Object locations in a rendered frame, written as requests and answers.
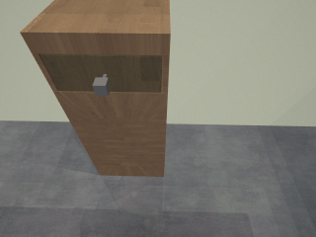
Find handle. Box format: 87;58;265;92
92;74;111;96

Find cabinet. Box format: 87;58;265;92
20;0;171;177

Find drawer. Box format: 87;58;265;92
40;53;163;93

